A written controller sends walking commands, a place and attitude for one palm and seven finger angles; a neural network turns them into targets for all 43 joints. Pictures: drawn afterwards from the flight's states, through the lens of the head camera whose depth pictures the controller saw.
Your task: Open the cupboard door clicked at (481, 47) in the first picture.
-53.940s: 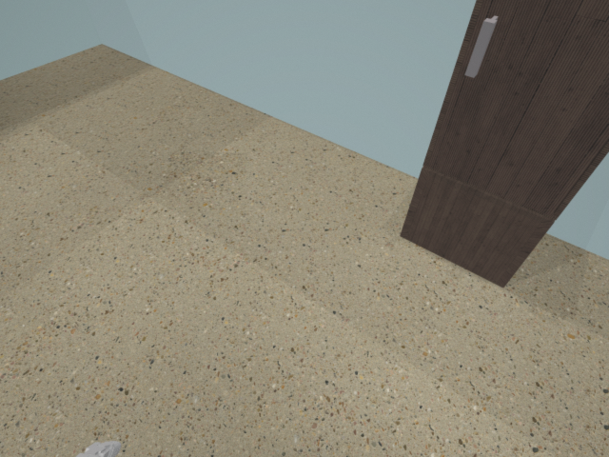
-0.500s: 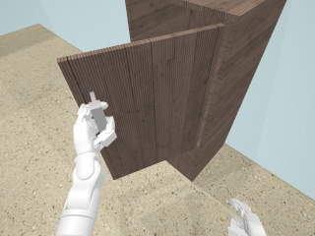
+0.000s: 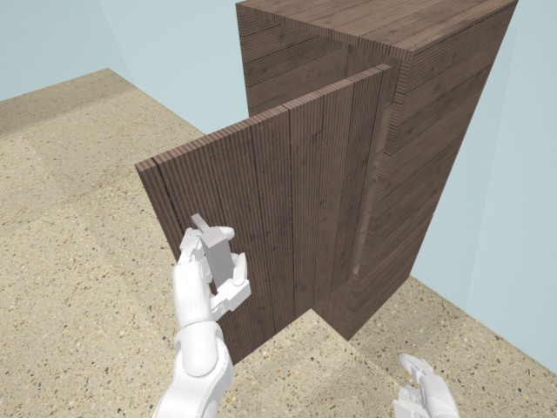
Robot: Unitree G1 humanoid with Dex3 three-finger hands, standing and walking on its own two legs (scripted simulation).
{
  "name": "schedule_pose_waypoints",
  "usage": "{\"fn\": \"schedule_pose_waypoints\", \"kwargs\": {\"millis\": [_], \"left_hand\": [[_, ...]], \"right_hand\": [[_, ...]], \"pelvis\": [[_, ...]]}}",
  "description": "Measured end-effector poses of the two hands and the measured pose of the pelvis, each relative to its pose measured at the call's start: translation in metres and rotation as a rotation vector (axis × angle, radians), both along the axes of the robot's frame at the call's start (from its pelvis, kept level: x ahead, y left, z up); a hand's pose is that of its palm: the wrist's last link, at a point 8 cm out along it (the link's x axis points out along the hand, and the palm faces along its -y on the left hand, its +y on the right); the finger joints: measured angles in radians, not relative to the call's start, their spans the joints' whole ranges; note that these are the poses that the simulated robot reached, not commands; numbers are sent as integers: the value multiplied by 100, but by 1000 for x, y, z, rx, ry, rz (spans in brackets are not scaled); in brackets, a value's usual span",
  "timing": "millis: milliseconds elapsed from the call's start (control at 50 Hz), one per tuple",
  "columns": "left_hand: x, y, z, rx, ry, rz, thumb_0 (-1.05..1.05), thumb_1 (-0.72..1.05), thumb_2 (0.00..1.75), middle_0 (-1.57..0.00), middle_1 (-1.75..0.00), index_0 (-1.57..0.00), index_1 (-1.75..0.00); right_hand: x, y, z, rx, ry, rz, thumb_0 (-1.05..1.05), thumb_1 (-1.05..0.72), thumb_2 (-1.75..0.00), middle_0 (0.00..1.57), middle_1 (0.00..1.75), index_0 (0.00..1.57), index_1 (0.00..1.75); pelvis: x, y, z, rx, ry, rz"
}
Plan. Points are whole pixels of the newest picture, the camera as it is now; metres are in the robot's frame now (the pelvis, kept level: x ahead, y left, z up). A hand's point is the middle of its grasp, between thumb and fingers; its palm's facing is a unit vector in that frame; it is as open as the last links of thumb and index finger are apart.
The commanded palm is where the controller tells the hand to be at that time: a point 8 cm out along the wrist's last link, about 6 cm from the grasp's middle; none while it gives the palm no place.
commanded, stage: open thumb and fingers to let go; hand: left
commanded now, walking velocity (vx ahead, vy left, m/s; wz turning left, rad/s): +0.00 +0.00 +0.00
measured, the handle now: (214, 258) +0.31 +0.12 +0.10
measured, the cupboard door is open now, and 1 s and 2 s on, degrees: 85 82 82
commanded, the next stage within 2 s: slide the hand sideways off the handle in 0.68 s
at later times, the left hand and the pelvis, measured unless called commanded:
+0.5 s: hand (224, 281) +0.26 +0.10 +0.11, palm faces +0.32 -0.95 +0.02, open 13.9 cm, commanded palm +0.23 +0.14 +0.10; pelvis -0.02 +0.01 +0.00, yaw -1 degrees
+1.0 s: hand (213, 297) +0.24 +0.11 +0.10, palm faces -0.13 -0.99 -0.05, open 16.4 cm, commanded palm +0.22 +0.14 +0.10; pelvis -0.02 +0.04 +0.00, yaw +0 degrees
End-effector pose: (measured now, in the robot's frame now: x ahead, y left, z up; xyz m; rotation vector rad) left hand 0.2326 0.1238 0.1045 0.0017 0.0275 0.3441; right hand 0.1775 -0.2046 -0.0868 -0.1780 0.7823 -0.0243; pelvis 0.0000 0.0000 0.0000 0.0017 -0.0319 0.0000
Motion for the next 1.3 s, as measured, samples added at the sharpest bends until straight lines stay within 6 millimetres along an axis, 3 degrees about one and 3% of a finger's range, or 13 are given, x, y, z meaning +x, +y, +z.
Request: {"fn": "schedule_pose_waypoints", "kwargs": {"millis": [120, 260, 380, 480, 720, 820, 920, 1000, 1300], "left_hand": [[-4, 8, 1, 1, -16, 26, 1, 42, 69, -36, -130, -36, -131], [-8, 15, 1, -1, -26, 5, 0, 6, 53, -34, -126, -34, -126], [-6, 17, 1, -12, -28, -10, 0, -27, 40, -32, -121, -33, -121], [-5, 17, 1, -20, -29, -16, -1, -41, 34, -29, -109, -31, -109], [3, 13, 1, -4, -25, -39, -2, -50, 30, -23, -61, -24, -60], [3, 17, 1, 8, -26, -53, -2, -50, 30, -29, -55, -29, -55], [-1, 33, -1, 85, -58, -328, -2, -50, 30, -23, -45, -16, -45], [-2, 39, -1, 48, -55, -480, -2, -50, 30, -19, -38, -11, -38], [-13, 39, -7, 12, -15, -448, -2, -50, 30, -13, -30, -13, -30]], "right_hand": [[-9, -6, 2, -5, -7, -17, 1, -90, -90, 20, 30, 20, 30], [-17, -7, 4, -22, -17, -21, 1, -90, -90, 20, 30, 20, 30], [-20, 0, 6, -23, -23, -24, 1, -90, -90, 20, 30, 20, 30], [-22, 10, 8, -17, -26, -17, 1, -90, -90, 20, 30, 20, 30], [-20, 35, 7, -2, -5, 8, 1, -90, -90, 20, 30, 20, 30], [-19, 41, 6, 5, 2, 18, 1, -90, -90, 20, 30, 20, 30], [-25, 41, 5, 2, -17, 18, 1, -90, -90, 20, 30, 20, 30], [-29, 40, 4, 7, -49, 5, 1, -90, -90, 20, 30, 20, 30], [-23, 33, 12, 23, -117, -15, 1, -90, -90, 20, 30, 20, 30]], "pelvis": [[-5, -3, 1, 5, -4, -5], [-13, -1, 2, 0, -15, -3], [-17, 6, 3, -2, -16, -7], [-18, 13, 3, -3, -16, -9], [-20, 28, 0, -5, -13, -10], [-21, 32, -1, -6, -12, -10], [-22, 34, -3, -3, -12, -2], [-23, 38, -4, -6, -9, -2], [-11, 34, -6, 0, 18, -34]]}}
